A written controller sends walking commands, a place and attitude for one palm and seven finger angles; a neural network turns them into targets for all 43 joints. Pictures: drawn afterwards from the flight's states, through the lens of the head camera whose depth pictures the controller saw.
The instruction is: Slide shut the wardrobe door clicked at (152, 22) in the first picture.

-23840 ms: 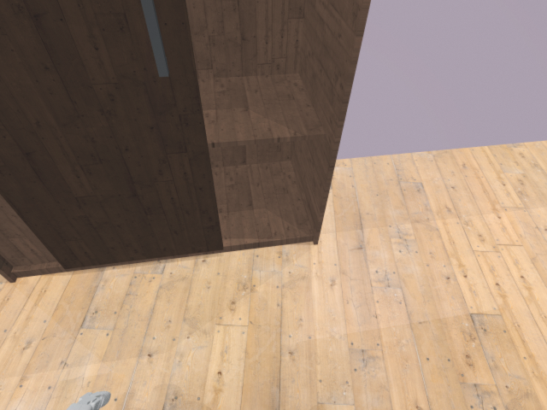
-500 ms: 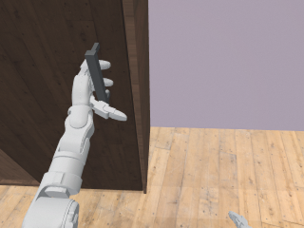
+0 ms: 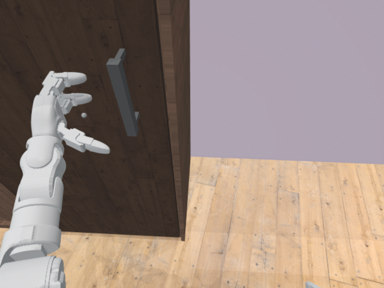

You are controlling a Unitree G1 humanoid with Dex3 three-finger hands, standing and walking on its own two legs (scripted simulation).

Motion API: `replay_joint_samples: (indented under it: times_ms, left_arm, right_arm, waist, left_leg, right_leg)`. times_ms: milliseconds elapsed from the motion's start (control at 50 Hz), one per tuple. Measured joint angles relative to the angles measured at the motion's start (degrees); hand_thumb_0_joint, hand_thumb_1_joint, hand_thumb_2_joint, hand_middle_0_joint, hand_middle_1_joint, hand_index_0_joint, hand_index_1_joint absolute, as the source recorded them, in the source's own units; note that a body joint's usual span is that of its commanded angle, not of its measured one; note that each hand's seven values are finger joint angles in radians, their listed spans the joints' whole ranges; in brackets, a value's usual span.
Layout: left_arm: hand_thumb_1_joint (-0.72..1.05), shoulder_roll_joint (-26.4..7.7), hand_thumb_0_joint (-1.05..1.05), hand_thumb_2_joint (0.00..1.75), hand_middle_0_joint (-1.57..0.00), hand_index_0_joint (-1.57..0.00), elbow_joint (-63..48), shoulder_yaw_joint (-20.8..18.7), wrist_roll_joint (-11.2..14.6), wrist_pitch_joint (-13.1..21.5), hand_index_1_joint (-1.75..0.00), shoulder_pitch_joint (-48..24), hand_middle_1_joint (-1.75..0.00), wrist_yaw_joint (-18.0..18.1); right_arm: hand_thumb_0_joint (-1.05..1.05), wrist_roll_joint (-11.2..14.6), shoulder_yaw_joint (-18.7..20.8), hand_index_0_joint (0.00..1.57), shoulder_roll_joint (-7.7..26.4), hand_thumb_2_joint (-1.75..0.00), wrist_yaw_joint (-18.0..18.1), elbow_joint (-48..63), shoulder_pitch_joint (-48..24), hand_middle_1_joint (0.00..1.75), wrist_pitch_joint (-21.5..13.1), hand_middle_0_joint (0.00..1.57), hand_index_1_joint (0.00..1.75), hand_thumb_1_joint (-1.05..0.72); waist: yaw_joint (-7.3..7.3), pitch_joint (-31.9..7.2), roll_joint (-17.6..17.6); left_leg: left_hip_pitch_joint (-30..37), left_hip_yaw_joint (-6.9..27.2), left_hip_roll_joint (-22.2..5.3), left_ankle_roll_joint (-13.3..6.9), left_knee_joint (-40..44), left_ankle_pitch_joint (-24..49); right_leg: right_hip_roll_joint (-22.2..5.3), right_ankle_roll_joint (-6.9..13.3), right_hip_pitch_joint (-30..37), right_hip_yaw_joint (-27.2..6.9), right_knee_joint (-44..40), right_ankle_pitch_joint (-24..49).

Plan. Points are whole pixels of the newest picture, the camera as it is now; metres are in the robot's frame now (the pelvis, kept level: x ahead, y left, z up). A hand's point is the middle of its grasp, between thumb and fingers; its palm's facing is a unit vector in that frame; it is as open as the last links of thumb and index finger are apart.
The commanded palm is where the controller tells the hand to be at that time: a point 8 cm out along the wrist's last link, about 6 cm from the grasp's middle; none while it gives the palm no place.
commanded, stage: slip the hand off the handle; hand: left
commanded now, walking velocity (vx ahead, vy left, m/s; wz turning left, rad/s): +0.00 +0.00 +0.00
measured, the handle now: (127, 95) +0.44 +0.17 +0.18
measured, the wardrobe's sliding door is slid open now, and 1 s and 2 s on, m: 0.00 0.00 0.00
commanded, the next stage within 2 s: draw the hand back to the body in 0.62 s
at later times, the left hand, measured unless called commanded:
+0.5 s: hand (75, 152) +0.30 +0.22 +0.17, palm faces +0.20 -0.97 -0.14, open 14.7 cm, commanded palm +0.26 +0.27 +0.17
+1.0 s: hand (66, 166) +0.27 +0.23 +0.17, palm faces +0.14 -0.99 -0.04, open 14.7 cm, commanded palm +0.22 +0.27 +0.17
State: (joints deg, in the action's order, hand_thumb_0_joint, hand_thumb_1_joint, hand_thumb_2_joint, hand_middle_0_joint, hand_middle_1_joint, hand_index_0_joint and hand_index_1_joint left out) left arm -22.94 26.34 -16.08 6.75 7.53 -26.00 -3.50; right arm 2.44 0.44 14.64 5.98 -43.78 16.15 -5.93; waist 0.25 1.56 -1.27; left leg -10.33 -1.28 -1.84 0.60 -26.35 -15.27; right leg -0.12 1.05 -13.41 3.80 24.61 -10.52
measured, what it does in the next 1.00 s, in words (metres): stands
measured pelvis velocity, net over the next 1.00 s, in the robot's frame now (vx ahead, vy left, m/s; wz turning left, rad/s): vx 0.01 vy -0.01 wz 0.01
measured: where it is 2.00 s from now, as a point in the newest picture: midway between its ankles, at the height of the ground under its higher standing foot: outside the picture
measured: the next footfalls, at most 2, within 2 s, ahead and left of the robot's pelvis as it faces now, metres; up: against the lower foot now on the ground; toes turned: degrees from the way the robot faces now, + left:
none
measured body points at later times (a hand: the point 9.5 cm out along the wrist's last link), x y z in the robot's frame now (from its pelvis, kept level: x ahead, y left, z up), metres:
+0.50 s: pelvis +0.01 +0.01 +0.00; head -0.01 +0.00 +0.45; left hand +0.28 +0.28 +0.18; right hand +0.21 -0.21 -0.08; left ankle -0.01 +0.13 -0.74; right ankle +0.03 -0.11 -0.74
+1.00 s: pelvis +0.01 -0.01 +0.00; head -0.03 -0.03 +0.45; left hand +0.25 +0.28 +0.17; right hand +0.21 -0.23 -0.07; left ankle -0.01 +0.13 -0.74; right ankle +0.03 -0.11 -0.74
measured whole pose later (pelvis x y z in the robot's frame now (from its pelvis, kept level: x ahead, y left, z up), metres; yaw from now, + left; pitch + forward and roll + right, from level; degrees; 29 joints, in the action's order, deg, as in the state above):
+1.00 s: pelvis +0.01 -0.01 +0.00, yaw +1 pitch -5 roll +0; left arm -19.5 -7.9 -18.9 19.1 -15.8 2.4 -12.0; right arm 3.6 -3.7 14.2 7.5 -39.0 10.2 -10.6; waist 2.9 -0.9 -3.7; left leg -3.7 -0.4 -2.0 1.1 -24.6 -15.7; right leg 0.0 1.3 -7.0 4.6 23.9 -11.9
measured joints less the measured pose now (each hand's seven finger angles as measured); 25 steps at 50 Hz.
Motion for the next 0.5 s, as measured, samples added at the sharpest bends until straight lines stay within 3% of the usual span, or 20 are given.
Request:
replay_joint_samples:
  times_ms: [100,220,340,500]
  left_arm:
    - [-0.56,2.3,-0.01,0.20,-0.26,-0.25,-4.7,1.8,1.7,-0.2,-1.15,3.8,-1.15,-2.3]
    - [-0.55,5.4,-0.01,0.20,-0.25,-0.26,-11.7,1.4,1.5,-1.5,-1.15,11.4,-1.15,-0.2]
    - [-0.55,5.7,-0.01,0.20,-0.25,-0.26,-20.4,0.6,0.6,-2.6,-1.15,18.1,-1.15,1.7]
    - [-0.56,6.9,-0.01,0.20,-0.25,-0.25,-28.6,4.0,2.3,-6.5,-1.15,22.9,-1.15,-1.3]
  right_arm:
    - [0.01,0.3,0.2,0.20,0.3,-0.89,-0.4,0.6,-0.1,0.30,-1.0,0.20,0.30,-0.90]
    - [0.02,-0.2,-0.6,0.20,-0.9,-0.89,-1.1,2.4,-1.7,0.30,-2.0,0.20,0.30,-0.90]
    - [0.01,-0.7,-1.5,0.20,-2.1,-0.89,-1.3,3.7,-3.2,0.30,-3.0,0.20,0.30,-0.90]
    - [0.01,-0.1,-2.5,0.20,-1.6,-0.89,-0.3,4.4,-5.7,0.30,-3.8,0.20,0.30,-0.90]
  waist:
    - [0.11,-1.0,-0.5]
    - [0.08,-1.9,-0.2]
    - [1.71,-2.1,-0.3]
    - [3.70,-1.7,-1.4]
  left_leg:
    - [-0.4,-0.3,0.4,-0.4,-0.7,-0.6]
    - [0.9,-1.3,0.6,-0.6,-1.0,-1.5]
    - [2.5,-1.1,0.4,-0.5,-1.2,-2.1]
    - [3.5,0.5,0.9,-0.6,-0.9,-1.8]
  right_leg:
    - [-0.4,-0.4,-0.6,-0.3,0.9,-0.6]
    - [-0.6,-0.7,-0.3,-1.4,2.3,-1.8]
    - [-0.3,-0.7,1.6,-1.2,2.1,-2.2]
    - [-0.9,-0.9,3.7,0.4,1.1,-2.1]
